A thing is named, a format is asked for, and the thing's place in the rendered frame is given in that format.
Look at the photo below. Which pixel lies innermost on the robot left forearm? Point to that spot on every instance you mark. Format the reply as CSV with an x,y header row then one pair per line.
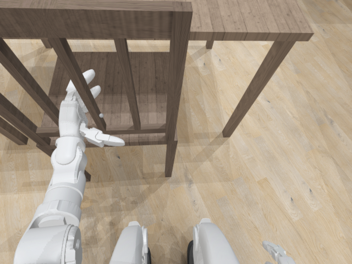
x,y
64,195

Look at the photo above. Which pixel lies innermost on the robot right hand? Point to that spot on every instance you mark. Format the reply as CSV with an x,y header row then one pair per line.
x,y
278,253

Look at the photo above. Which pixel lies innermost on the chair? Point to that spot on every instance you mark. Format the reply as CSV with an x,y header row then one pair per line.
x,y
140,91

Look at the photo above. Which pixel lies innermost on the table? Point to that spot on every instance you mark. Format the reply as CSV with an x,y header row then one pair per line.
x,y
281,21

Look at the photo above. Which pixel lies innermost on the robot left hand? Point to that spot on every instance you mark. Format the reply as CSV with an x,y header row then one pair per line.
x,y
72,113

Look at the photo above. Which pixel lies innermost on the robot thigh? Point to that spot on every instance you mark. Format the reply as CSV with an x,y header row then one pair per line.
x,y
209,240
131,245

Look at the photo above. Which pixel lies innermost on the robot right thigh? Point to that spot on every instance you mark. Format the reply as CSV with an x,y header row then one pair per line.
x,y
209,240

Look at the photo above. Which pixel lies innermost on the left robot upper arm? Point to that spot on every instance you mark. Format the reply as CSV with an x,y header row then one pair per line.
x,y
59,244

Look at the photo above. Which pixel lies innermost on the robot left thigh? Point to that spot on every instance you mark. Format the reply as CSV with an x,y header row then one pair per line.
x,y
131,245

